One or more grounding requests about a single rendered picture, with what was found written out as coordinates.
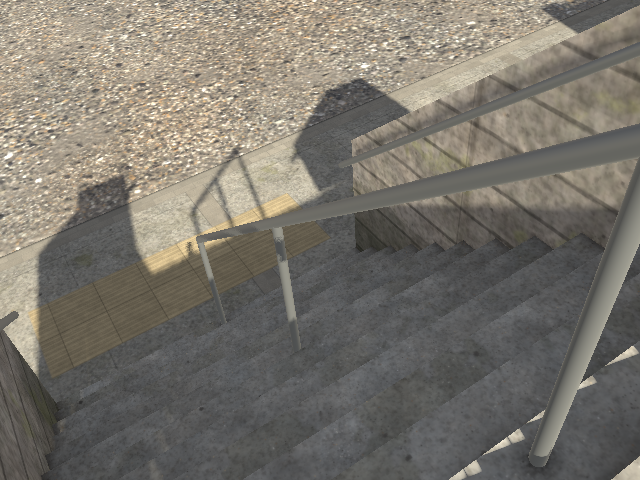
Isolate stairs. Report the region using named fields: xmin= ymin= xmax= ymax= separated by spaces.
xmin=41 ymin=233 xmax=640 ymax=480

